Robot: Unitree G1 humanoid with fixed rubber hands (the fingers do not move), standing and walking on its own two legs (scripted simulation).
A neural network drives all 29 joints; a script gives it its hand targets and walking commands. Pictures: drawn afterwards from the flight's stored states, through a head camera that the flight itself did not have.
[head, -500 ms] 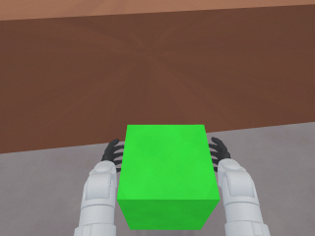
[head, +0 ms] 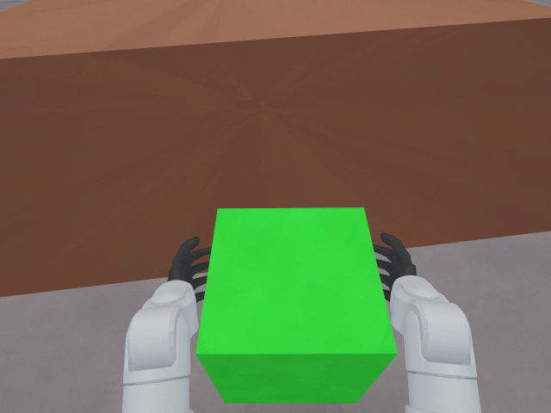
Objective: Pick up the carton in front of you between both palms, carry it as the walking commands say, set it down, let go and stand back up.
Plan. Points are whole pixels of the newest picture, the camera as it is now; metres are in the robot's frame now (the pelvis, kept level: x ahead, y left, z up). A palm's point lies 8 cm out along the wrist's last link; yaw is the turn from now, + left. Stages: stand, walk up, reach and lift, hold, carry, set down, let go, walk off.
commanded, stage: carry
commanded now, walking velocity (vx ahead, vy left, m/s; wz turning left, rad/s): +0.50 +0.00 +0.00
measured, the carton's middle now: (290, 311) +0.28 +0.00 +0.03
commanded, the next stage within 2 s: none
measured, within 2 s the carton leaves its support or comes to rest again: neither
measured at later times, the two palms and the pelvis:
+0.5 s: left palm (209, 177) +0.51 +0.14 +0.12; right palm (371, 174) +0.49 -0.16 +0.12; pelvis +0.26 +0.00 +0.02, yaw -1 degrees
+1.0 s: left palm (234, 108) +0.81 +0.12 +0.12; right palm (349, 104) +0.82 -0.18 +0.11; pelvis +0.59 -0.04 +0.02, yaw +1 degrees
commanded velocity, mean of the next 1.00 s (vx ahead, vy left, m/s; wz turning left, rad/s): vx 0.50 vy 0.00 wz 0.00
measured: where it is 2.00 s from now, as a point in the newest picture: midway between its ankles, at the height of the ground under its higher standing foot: (284, 225)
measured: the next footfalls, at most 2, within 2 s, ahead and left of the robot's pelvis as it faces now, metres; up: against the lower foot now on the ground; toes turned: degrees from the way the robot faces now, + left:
left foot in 0.18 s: +0.17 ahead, +0.10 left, +0.00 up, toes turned +9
right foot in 0.60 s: +0.52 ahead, -0.12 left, +0.00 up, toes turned -12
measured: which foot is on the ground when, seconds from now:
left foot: down 0.00-0.02, up 0.04-0.16, down 0.18-0.64, up 0.66-1.00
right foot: down 0.00-0.22, up 0.24-0.58, down 0.60-1.00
